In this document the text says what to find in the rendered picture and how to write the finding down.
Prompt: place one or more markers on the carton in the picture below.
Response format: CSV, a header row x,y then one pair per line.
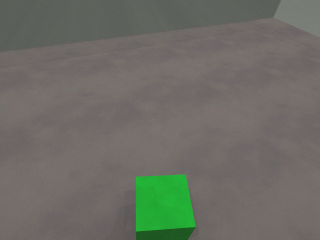
x,y
163,208

